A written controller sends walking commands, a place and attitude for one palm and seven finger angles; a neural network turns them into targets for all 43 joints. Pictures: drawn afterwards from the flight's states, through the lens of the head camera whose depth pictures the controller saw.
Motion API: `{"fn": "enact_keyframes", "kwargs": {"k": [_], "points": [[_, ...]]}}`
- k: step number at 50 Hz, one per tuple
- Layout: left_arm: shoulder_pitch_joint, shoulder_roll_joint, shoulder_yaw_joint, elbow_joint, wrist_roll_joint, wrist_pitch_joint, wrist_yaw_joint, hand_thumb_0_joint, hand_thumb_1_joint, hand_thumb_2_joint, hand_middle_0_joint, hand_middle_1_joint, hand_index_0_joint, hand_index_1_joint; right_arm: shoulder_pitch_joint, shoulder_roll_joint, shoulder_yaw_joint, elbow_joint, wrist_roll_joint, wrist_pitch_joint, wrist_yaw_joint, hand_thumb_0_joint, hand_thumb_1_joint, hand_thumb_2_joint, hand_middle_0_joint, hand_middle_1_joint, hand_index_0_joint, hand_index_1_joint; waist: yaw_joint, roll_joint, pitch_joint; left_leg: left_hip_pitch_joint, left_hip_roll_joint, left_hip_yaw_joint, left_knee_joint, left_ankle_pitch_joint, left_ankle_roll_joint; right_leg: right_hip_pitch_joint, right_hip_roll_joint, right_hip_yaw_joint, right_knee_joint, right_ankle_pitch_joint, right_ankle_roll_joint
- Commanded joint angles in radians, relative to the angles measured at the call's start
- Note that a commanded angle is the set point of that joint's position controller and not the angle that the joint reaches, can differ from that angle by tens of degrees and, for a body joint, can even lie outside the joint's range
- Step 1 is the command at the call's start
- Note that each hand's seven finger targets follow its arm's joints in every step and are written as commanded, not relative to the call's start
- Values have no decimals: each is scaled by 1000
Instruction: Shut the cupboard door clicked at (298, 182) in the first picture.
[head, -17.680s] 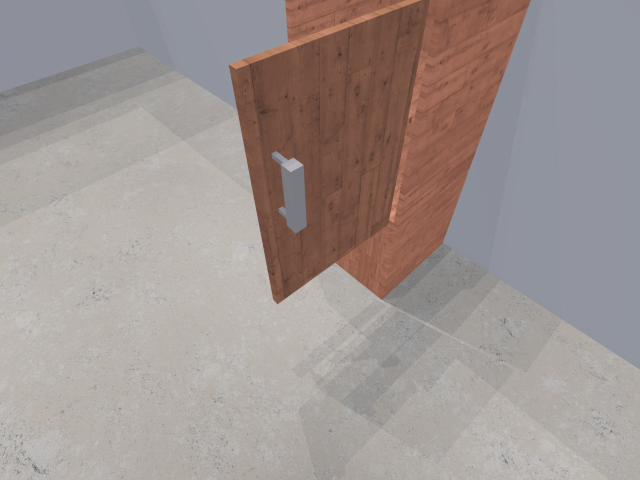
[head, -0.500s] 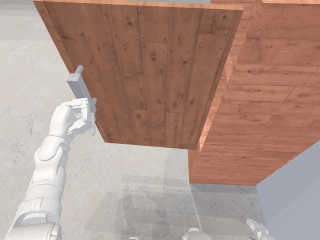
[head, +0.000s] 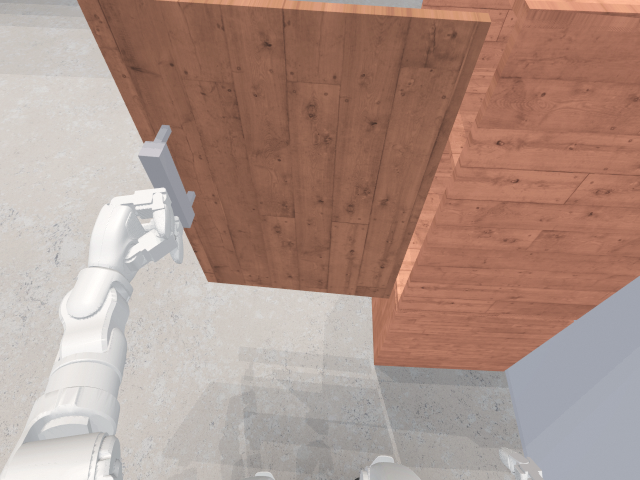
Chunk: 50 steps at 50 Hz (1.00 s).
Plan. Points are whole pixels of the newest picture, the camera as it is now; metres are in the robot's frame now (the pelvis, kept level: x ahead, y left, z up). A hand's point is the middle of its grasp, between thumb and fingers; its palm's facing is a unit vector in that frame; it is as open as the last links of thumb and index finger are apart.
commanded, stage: push the door shut along its arc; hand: left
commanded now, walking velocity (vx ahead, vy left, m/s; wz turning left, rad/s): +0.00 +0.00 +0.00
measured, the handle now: (174, 177) +0.50 +0.22 +0.06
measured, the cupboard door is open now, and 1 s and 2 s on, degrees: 87 74 58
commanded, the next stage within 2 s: pull the fist back off the door in 1.86 s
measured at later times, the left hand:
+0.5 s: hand (194, 200) +0.45 +0.18 +0.07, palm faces -0.20 -0.98 -0.02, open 3.1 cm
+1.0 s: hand (237, 165) +0.52 +0.13 +0.07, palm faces -0.34 -0.94 +0.00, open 3.1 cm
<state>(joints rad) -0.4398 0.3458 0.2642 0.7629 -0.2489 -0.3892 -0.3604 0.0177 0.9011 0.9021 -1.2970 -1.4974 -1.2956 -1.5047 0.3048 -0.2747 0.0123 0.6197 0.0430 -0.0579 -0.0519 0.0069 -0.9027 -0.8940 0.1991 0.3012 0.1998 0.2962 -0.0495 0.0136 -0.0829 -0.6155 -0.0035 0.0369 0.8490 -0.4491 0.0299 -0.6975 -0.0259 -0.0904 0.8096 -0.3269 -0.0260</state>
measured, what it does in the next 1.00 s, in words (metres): stands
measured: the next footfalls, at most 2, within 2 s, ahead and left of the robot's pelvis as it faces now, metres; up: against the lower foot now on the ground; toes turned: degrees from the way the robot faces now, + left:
none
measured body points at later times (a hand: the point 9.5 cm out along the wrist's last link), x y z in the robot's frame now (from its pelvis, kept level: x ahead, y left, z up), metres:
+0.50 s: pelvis +0.00 +0.00 -0.01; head +0.10 +0.01 +0.43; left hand +0.46 +0.23 +0.07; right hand +0.04 -0.27 -0.12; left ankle -0.02 +0.10 -0.70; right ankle +0.04 -0.11 -0.70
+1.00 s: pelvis +0.00 +0.01 -0.02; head +0.14 +0.01 +0.41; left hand +0.53 +0.18 +0.07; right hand +0.00 -0.27 -0.13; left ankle -0.02 +0.10 -0.70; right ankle +0.04 -0.11 -0.70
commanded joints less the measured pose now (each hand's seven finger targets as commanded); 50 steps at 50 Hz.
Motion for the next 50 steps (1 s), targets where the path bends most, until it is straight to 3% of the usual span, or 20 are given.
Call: {"fn": "enact_keyframes", "kwargs": {"k": [1,4,6,7,9,11,14,15,16,18,23,24,26,29,36,40,41,43,47,50], "points": [[-359,218,48,-133,-6,-32,-8,0,900,900,-1300,-1500,-1300,-1500,43,-152,-50,-100,7,-28,-9,0,-900,-900,200,300,200,300,-24,14,-294,45,4,-62,-132,257,-15,255,5,69,-73,200,-4],[-479,192,4,-116,7,-28,-11,0,900,900,-1300,-1500,-1300,-1500,45,-147,-45,-102,6,-23,-8,0,-900,-900,200,300,200,300,-48,10,-293,54,4,-65,-123,252,-14,217,7,68,-68,191,0],[-530,252,45,-126,12,-47,-5,0,900,900,-1300,-1500,-1300,-1500,51,-154,-46,-96,2,-19,-12,0,-900,-900,200,300,200,300,-42,16,-327,63,5,-70,-115,273,-13,233,8,73,-58,208,-3],[-557,236,31,-125,12,-53,-8,0,900,900,-1300,-1500,-1300,-1500,50,-148,-43,-99,1,-20,-11,0,-900,-900,200,300,200,300,-48,43,-355,82,2,-69,-110,284,-14,232,9,75,-54,218,-3],[-597,264,52,-99,12,-67,-15,0,900,900,-1300,-1500,-1300,-1500,57,-150,-39,-90,-2,-20,-12,0,-900,-900,200,300,200,300,-49,31,-388,78,2,-72,-102,307,-15,249,8,78,-44,241,-3],[-578,309,90,-51,17,-69,-23,0,900,900,-1300,-1500,-1300,-1500,73,-157,-39,-82,-4,-12,-13,0,-900,-900,200,300,200,300,-44,25,-396,71,4,-74,-96,331,-15,252,10,77,-37,262,-4],[-573,286,66,33,27,-51,-50,0,900,900,-1300,-1500,-1300,-1500,85,-157,-38,-81,-4,-4,-7,0,-900,-900,200,300,200,300,-48,29,-375,51,5,-70,-92,342,-17,233,11,75,-33,268,-4],[-602,264,40,49,28,-43,-60,0,900,900,-1300,-1500,-1300,-1500,86,-158,-36,-82,-3,-1,-6,0,-900,-900,200,300,200,300,-63,36,-350,41,5,-68,-91,324,-15,208,11,75,-37,257,-3],[-627,297,65,57,29,-43,-62,0,900,900,-1300,-1500,-1300,-1500,97,-163,-39,-72,-4,5,-8,0,-900,-900,200,300,200,300,-69,24,-341,38,7,-71,-86,324,-12,203,13,74,-37,255,-4],[-669,284,46,62,26,-40,-81,0,900,900,-1300,-1500,-1300,-1500,108,-166,-39,-76,-4,8,-7,0,-900,-900,200,300,200,300,-82,3,-363,33,5,-69,-81,327,-8,212,15,79,-38,269,-1],[-750,254,6,79,28,-38,-110,0,900,900,-1300,-1500,-1300,-1500,136,-172,-45,-58,-10,17,-6,0,-900,-900,200,300,200,300,-103,61,-406,89,9,-85,-61,362,-9,141,20,70,-29,254,-3],[-741,290,36,99,29,-35,-111,0,900,900,-1300,-1500,-1300,-1500,144,-178,-48,-53,-10,21,-8,0,-900,-900,200,300,200,300,-102,34,-412,82,11,-86,-57,359,-9,145,22,71,-28,254,-3],[-795,268,7,107,32,-32,-118,0,900,900,-1300,-1500,-1300,-1500,153,-177,-47,-44,-11,26,-10,0,-900,-900,200,300,200,300,-120,50,-407,81,10,-89,-50,363,-5,122,24,68,-22,253,-5],[-871,330,35,149,45,-23,-121,0,900,900,-1300,-1500,-1300,-1500,166,-187,-43,-33,-11,32,-14,0,-900,-900,200,300,200,300,-138,20,-394,30,8,-90,-43,305,0,113,26,74,-24,216,-2],[-965,331,12,167,66,-18,-136,0,900,900,-1300,-1500,-1300,-1500,200,-192,-42,-24,-18,34,-9,0,-900,-900,200,300,200,300,-156,127,-465,112,13,-113,-9,380,-6,30,35,62,5,220,-10],[-970,396,74,207,62,10,-141,0,900,900,-1300,-1500,-1300,-1500,216,-198,-42,-29,-22,41,-9,0,-900,-900,200,300,200,300,-159,60,-478,51,14,-100,4,377,2,80,39,70,4,258,-4],[-966,420,91,207,63,9,-143,0,900,900,-1300,-1500,-1300,-1500,222,-200,-41,-34,-21,44,-11,0,-900,-900,200,300,200,300,-148,89,-496,58,11,-99,9,407,1,84,39,68,16,282,-10],[-978,404,71,203,79,14,-142,0,900,900,-1300,-1500,-1300,-1500,222,-195,-41,-39,-24,46,-7,0,-900,-900,200,300,200,300,-152,107,-495,63,13,-97,13,420,-1,71,40,69,17,289,-6],[-965,479,125,241,92,23,-140,0,900,900,-1300,-1500,-1300,-1500,237,-201,-38,-50,-27,57,-8,0,-900,-900,200,300,200,300,-150,71,-485,10,12,-83,24,411,3,106,47,72,25,315,-6],[-1011,476,106,233,105,28,-150,0,900,900,-1300,-1500,-1300,-1500,246,-197,-40,-54,-29,57,-10,0,-900,-900,200,300,200,300,-168,53,-494,-26,10,-76,31,387,9,129,46,80,27,327,-2]]}}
